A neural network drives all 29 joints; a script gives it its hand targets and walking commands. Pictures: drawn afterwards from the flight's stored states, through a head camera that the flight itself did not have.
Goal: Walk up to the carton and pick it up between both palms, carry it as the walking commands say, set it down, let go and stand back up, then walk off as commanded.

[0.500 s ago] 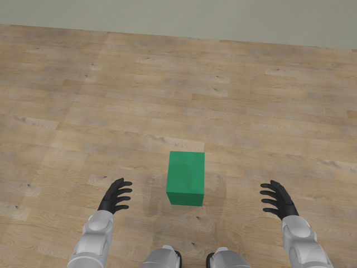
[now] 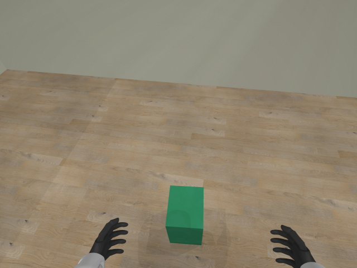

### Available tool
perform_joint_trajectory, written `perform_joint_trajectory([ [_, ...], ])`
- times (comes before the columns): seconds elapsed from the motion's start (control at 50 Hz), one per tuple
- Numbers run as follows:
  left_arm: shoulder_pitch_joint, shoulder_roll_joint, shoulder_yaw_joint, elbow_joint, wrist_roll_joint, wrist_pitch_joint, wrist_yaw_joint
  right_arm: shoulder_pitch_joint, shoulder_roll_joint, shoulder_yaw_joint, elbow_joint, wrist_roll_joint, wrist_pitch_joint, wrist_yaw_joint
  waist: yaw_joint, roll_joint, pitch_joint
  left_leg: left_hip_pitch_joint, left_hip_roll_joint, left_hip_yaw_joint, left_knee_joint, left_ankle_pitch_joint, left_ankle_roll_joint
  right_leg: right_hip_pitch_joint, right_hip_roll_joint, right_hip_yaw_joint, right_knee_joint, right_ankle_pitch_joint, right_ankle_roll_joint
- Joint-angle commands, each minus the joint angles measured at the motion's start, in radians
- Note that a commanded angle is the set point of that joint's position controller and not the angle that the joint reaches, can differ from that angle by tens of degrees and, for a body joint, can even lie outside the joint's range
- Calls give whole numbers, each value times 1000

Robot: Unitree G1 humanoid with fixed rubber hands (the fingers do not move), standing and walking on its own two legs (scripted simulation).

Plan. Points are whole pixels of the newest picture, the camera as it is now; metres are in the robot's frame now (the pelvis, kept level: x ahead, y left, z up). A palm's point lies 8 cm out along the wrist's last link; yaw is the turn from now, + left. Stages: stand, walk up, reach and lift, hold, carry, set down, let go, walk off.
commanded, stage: let go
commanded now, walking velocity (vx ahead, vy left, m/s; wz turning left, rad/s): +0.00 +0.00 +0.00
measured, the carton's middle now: (186, 216) +0.46 +0.04 -0.64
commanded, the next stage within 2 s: stand in 0.10 s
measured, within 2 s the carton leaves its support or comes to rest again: neither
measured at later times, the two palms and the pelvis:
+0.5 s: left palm (67, 249) +0.17 +0.30 -0.07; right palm (319, 256) +0.17 -0.27 -0.07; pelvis +0.05 +0.02 +0.00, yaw -1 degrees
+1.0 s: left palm out of the picture +0.07 +0.29 -0.09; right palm out of the picture +0.07 -0.28 -0.10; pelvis -0.01 +0.01 +0.00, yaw -1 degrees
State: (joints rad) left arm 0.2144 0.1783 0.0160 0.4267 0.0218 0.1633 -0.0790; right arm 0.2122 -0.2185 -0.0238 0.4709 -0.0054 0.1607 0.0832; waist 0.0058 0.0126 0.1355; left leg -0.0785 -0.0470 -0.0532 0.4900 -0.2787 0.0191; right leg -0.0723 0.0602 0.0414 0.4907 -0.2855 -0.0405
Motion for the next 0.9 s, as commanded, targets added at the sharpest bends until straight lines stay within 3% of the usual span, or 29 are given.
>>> perform_joint_trajectory([
  [0.0,-74,164,66,-156,4,-16,7,-90,-110,-54,-191,-15,-27,-23,4,-55,-15,17,3,37,-70,99,-7,-111,-63,16,-141,77,49],
  [0.02,-88,178,82,-195,1,-27,12,-79,-113,-75,-202,-22,-29,-24,12,-53,-84,-8,5,27,-64,114,-10,-53,-45,8,-95,127,60],
  [0.04,-31,181,79,-167,-3,-25,13,-43,-120,-83,-209,-33,-27,-33,-6,-119,-90,-3,16,15,-61,114,-2,-37,-44,9,-86,143,62],
  [0.08,-67,155,61,-202,-17,-32,20,-61,-122,-72,-232,-6,-37,-39,0,-48,-133,-1,9,18,-60,172,-13,-19,-41,9,-71,220,54],
  [0.1,-25,231,96,9,-19,-86,64,-52,-179,-73,-4,-17,-86,-71,22,-36,-378,-28,85,-36,-27,280,-28,-4,-85,20,-26,284,41],
  [0.12,-77,237,80,0,-2,-108,71,-38,-178,-72,-5,-18,-112,-80,-6,-3,-350,-38,82,-59,-45,254,-28,-52,-76,18,-14,201,43],
  [0.16,-78,237,76,22,8,-126,79,-60,-210,-79,20,-33,-141,-87,0,18,-299,-47,93,-89,-57,143,-13,-108,-69,14,-7,90,36],
  [0.2,2,240,71,60,3,-159,83,-1,-218,-86,56,-23,-167,-93,4,32,-361,-39,123,-86,-17,354,20,-21,-115,60,-9,257,14],
  [0.22,-4,257,71,68,9,-158,77,11,-227,-90,75,-22,-169,-90,-13,15,-363,-17,120,-93,-14,390,15,-51,-101,60,-9,303,12],
  [0.24,-4,258,73,73,10,-160,77,-25,-205,-73,86,-29,-176,-90,5,-10,-302,-39,124,-86,-4,458,20,-105,-102,61,1,346,7],
  [0.3,-28,240,64,120,1,-173,82,-54,-229,-88,132,-22,-190,-98,-6,79,-241,-56,142,-106,-12,515,1,-142,-108,80,9,346,14],
  [0.32,-20,263,81,129,7,-169,89,-31,-200,-70,128,-31,-186,-91,-9,58,-269,-40,125,-80,-4,549,2,-106,-103,58,8,388,21],
  [0.34,6,269,78,134,11,-176,92,-25,-190,-67,137,-24,-190,-97,11,-53,-212,-110,119,-83,-4,539,7,-107,-97,56,21,428,20],
  [0.42,-19,278,84,134,8,-183,86,-27,-253,-90,151,-32,-196,-102,-13,61,-166,-107,129,-82,-35,484,-6,-153,-103,66,14,355,13],
  [0.44,30,299,94,162,8,-182,90,-36,-230,-88,154,-38,-202,-98,17,39,-146,-103,129,-100,-42,428,15,-160,-110,82,-5,321,17],
  [0.48,6,304,92,180,17,-192,93,-34,-245,-83,174,-37,-205,-103,-1,-37,-191,-90,130,-96,-54,395,19,-135,-109,82,-9,326,9],
  [0.52,24,303,87,185,6,-193,90,-9,-277,-90,187,-30,-211,-96,-10,15,-193,-63,123,-81,-53,452,6,-143,-95,88,4,329,18],
  [0.54,2,286,79,183,6,-196,91,-55,-264,-93,186,-30,-211,-104,-2,-6,-196,-62,128,-78,-61,428,-1,-161,-96,83,5,308,10],
  [0.6,-1,306,83,195,2,-193,98,-16,-268,-82,219,-30,-224,-109,-9,62,-159,-45,153,-148,-77,450,32,-195,-105,88,36,274,4],
  [0.64,23,293,71,205,3,-193,92,-58,-281,-82,202,-34,-228,-108,6,35,-205,-63,145,-136,-69,330,36,-144,-108,102,-30,251,14],
  [0.66,10,314,70,220,12,-202,94,-82,-250,-75,204,-30,-224,-106,9,-45,-188,-89,129,-109,-75,294,25,-149,-99,103,-42,224,11],
  [0.68,-26,299,66,215,11,-203,86,-92,-289,-80,214,-39,-219,-107,3,-1,-188,-107,127,-90,-85,265,14,-137,-107,113,-65,179,17],
  [0.7,4,314,73,236,6,-210,88,-73,-288,-84,227,-34,-221,-106,15,-47,-182,-111,126,-101,-85,193,28,-136,-123,136,-71,180,-4],
  [0.72,-42,325,64,243,12,-212,91,-72,-274,-71,244,-24,-218,-98,-9,-100,-164,-117,125,-112,-102,187,18,-137,-120,125,-72,194,-7],
  [0.74,-7,315,67,253,10,-210,91,-47,-280,-70,254,-36,-214,-98,1,-100,-199,-114,124,-112,-109,178,31,-120,-130,132,-80,192,-8],
  [0.76,-7,301,54,267,8,-217,85,-52,-277,-66,266,-31,-216,-105,-1,-43,-149,-114,130,-109,-122,150,31,-153,-134,156,-88,173,-14],
  [0.8,-20,308,57,265,0,-213,90,-74,-289,-63,280,-36,-216,-93,3,-3,-142,-159,123,-119,-142,-23,24,-162,-124,152,-119,45,-8],
  [0.84,-12,319,46,290,6,-221,90,-29,-270,-52,309,-30,-219,-91,-26,-8,-69,-172,116,-116,-140,-73,28,-242,-134,200,-171,-97,-19],
  [0.88,-5,331,56,294,-1,-213,83,-39,-298,-55,317,-36,-216,-87,-18,-8,-79,-169,117,-140,-159,-142,35,-258,-122,179,-157,-160,-14],
])
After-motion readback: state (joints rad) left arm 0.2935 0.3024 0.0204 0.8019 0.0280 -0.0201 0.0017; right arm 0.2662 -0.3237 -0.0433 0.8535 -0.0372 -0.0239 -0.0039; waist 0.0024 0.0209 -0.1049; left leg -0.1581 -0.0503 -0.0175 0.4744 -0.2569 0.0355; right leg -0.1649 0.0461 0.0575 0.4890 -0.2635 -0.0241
